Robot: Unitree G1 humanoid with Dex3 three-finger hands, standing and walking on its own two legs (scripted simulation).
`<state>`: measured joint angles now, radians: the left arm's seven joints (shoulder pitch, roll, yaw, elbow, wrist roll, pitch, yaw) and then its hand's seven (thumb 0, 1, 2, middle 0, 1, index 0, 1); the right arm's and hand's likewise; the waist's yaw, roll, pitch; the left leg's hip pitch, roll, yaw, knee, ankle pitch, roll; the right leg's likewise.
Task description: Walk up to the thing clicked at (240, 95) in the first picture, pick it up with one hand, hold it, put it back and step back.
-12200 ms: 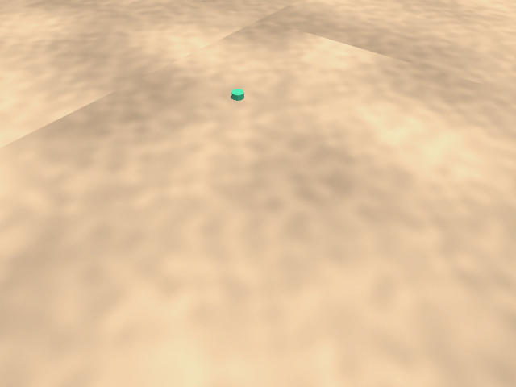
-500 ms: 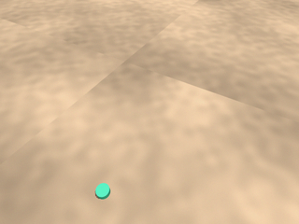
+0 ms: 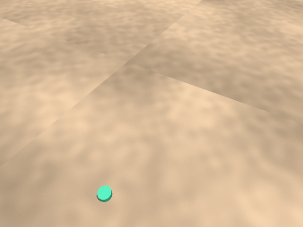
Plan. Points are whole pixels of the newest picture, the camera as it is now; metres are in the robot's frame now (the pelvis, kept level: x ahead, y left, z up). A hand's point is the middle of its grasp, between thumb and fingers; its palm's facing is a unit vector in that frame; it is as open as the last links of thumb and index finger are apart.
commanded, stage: stand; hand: left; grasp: from above
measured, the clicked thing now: (104, 193) +0.48 +0.28 -0.76
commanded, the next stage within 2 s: rise first in 0.64 s
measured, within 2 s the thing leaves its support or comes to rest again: neither
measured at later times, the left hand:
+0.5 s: hand out of the picture +0.08 +0.25 -0.16, palm faces -0.03 -0.94 -0.34, open 7.4 cm
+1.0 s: hand out of the picture +0.15 +0.25 -0.17, palm faces -0.03 -0.94 -0.34, open 9.3 cm
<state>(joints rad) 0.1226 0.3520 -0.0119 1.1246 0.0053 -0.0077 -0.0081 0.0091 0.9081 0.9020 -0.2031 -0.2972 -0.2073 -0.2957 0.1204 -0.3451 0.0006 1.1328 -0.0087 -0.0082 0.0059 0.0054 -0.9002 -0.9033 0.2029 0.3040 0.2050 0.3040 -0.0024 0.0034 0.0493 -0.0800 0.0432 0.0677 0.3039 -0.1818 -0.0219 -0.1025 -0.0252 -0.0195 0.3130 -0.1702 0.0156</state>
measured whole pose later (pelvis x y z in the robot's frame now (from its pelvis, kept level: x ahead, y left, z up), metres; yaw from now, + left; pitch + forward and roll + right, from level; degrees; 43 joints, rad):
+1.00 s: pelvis -0.01 +0.00 -0.02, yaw +1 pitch +6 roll +0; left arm -0.05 0.34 0.14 1.03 0.13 0.00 -0.04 0.01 0.42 0.94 -0.13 -0.75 -0.15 -0.74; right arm 0.22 -0.25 -0.02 0.80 0.03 -0.04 -0.03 0.01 -0.89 -0.90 0.20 0.30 0.20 0.30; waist -0.03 -0.01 0.02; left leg -0.40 0.05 0.03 0.58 -0.28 -0.02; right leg -0.40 -0.03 -0.04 0.56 -0.27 0.01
